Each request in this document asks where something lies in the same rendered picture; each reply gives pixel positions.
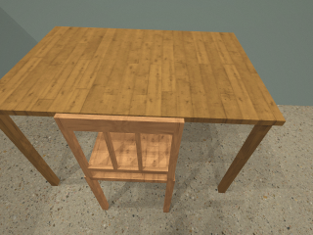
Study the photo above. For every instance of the table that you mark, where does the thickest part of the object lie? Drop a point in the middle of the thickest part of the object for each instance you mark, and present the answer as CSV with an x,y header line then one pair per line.
x,y
200,76

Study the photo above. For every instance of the chair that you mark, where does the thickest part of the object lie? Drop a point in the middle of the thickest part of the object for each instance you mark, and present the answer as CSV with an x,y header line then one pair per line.
x,y
127,149

